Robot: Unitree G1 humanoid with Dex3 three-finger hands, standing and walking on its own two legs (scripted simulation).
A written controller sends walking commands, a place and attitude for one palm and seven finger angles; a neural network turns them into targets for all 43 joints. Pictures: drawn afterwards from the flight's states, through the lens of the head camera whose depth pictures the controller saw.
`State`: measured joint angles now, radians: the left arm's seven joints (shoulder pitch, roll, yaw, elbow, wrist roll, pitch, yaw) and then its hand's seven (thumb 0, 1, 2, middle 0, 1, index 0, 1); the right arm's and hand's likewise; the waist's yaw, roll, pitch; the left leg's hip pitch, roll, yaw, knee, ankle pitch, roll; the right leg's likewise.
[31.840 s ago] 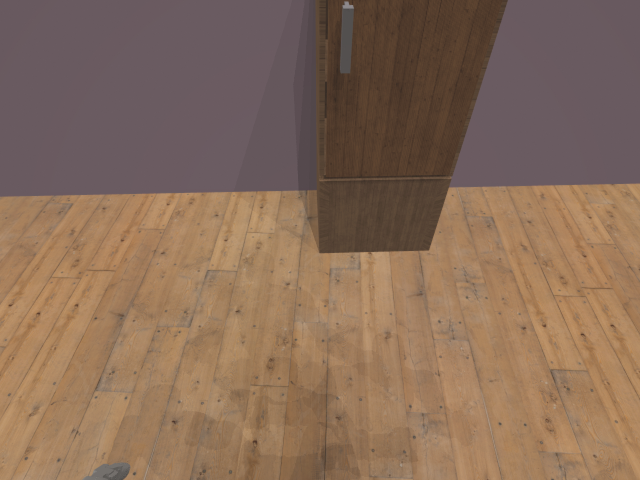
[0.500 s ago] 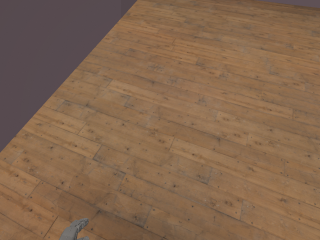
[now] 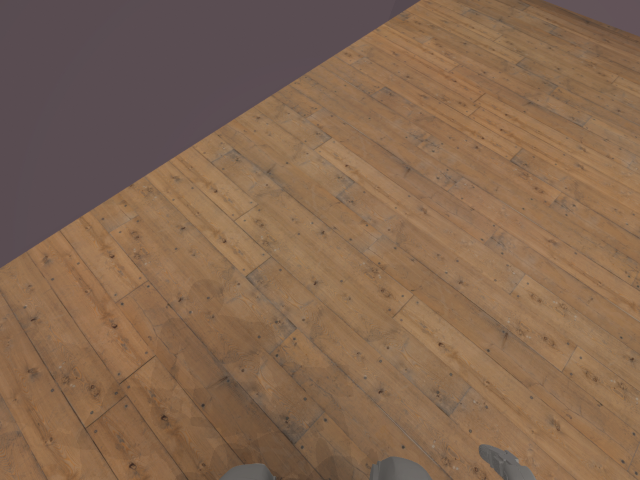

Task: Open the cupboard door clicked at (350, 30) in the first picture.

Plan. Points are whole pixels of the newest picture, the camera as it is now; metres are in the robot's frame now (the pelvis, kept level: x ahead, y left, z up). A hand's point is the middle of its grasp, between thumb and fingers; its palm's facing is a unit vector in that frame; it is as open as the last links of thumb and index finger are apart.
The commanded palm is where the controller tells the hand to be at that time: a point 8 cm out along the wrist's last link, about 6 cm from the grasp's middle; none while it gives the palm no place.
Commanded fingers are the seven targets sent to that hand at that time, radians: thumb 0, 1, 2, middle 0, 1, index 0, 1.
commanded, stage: turn to face it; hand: left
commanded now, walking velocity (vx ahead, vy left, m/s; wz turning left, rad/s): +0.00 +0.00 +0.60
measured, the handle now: out of the picture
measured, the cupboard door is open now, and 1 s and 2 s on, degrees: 40 40 40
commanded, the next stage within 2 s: none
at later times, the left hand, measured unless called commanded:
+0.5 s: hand out of the picture +0.07 +0.15 -0.14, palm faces +0.27 -0.93 -0.24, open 7.4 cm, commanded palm none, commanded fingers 0.00 0.90 0.90 -0.20 -0.30 -0.20 -0.30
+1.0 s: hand out of the picture +0.03 +0.19 -0.14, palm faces +0.55 -0.79 -0.28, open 7.4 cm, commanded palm none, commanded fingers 0.00 0.90 0.90 -0.20 -0.30 -0.20 -0.30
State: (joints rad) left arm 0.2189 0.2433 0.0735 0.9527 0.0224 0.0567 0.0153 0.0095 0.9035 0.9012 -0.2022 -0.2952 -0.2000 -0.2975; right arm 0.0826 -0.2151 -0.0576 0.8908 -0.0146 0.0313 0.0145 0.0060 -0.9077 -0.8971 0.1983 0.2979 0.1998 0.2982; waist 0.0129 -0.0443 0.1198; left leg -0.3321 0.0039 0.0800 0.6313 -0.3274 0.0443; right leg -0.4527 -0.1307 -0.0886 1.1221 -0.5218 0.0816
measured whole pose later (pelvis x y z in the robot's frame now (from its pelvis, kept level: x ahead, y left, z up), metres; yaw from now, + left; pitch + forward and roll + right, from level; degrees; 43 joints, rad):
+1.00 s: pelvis +0.06 -0.05 +0.01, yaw +34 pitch +2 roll +0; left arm 0.15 0.23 0.07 0.87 0.02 0.03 0.01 0.01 0.90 0.90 -0.20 -0.29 -0.20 -0.30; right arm 0.17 -0.22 -0.07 0.93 -0.02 0.06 0.01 0.01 -0.90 -0.90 0.20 0.30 0.20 0.30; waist -0.02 0.02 0.08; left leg -0.33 -0.02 -0.08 0.56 -0.27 -0.01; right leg -0.34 -0.04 -0.04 0.67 -0.35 0.07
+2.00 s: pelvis +0.14 -0.02 +0.01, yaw +72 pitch +1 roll +2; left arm 0.20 0.16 0.04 0.89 0.02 0.00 0.03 0.00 0.91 0.90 -0.20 -0.30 -0.20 -0.30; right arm 0.15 -0.24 -0.08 0.96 -0.01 0.09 0.03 0.01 -0.91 -0.90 0.20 0.30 0.20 0.30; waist -0.04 0.01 0.11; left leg -0.49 0.01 0.02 1.06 -0.44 -0.06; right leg -0.19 -0.11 -0.19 0.52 -0.34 0.00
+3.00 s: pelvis +0.12 +0.08 +0.01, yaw +95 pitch +0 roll +1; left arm 0.38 0.19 0.07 1.09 0.04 -0.03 0.00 0.00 0.91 0.90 -0.20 -0.30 -0.20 -0.30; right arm 0.13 -0.20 -0.05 1.01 -0.01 0.03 0.04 0.01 -0.91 -0.90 0.19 0.30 0.20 0.30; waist 0.05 -0.06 0.07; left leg -0.32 0.02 0.12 0.58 -0.35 -0.01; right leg -0.09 -0.18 -0.23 0.51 -0.40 0.07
